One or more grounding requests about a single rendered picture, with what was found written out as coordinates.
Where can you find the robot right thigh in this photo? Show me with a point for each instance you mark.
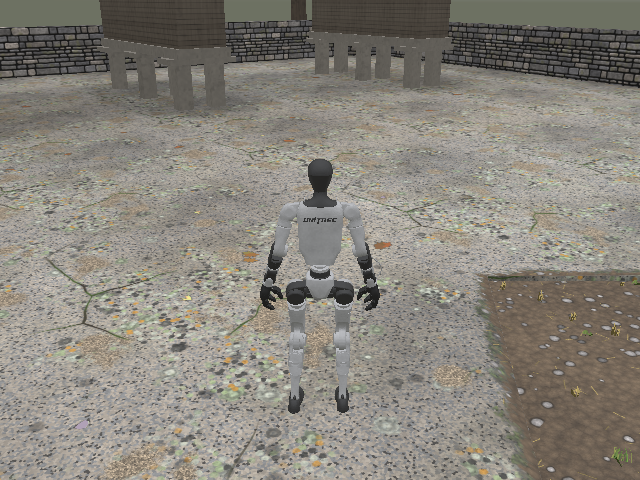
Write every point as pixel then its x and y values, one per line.
pixel 343 301

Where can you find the robot right shin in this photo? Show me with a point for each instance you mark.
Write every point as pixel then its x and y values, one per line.
pixel 343 365

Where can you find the left robot upper arm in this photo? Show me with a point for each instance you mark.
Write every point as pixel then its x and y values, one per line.
pixel 288 212

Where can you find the right robot forearm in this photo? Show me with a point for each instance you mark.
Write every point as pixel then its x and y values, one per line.
pixel 367 269

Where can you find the right robot upper arm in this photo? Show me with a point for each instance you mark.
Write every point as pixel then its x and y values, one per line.
pixel 352 213

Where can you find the robot right hand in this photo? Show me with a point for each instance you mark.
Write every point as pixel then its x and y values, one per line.
pixel 374 296

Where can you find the robot left hand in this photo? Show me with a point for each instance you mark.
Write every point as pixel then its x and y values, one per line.
pixel 265 295

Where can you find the left robot forearm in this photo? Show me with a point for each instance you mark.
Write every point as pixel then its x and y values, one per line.
pixel 272 268

